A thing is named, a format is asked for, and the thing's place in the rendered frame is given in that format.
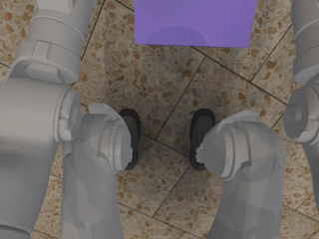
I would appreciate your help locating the carton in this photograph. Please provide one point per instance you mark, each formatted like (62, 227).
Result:
(194, 23)

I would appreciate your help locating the robot right thigh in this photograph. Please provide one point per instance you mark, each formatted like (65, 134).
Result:
(251, 204)

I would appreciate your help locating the left robot upper arm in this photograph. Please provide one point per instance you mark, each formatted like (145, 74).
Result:
(35, 117)

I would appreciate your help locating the right robot forearm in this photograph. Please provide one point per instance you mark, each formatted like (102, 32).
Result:
(304, 16)

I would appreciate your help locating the left robot forearm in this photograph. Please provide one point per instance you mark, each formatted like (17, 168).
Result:
(53, 46)

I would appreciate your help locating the right robot upper arm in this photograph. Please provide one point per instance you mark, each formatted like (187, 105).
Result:
(301, 124)

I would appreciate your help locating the left robot foot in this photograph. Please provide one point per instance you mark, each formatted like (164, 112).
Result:
(132, 120)

